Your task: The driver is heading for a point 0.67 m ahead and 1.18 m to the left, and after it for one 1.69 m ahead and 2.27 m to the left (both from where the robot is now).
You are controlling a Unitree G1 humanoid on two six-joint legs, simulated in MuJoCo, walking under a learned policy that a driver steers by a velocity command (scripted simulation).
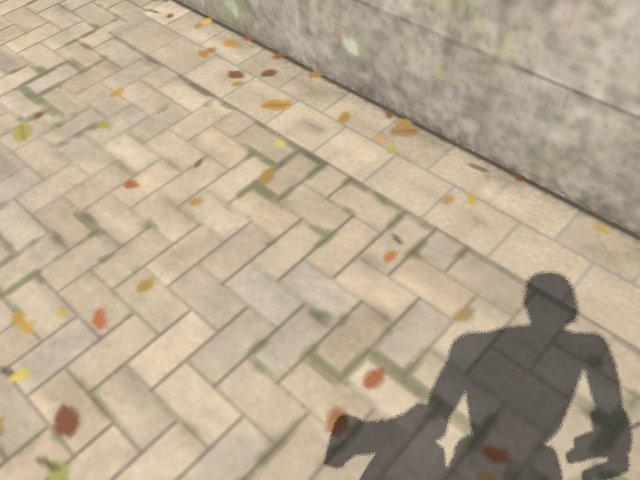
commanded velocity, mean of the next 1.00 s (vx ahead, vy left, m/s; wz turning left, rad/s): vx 0.50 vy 0.00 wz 0.60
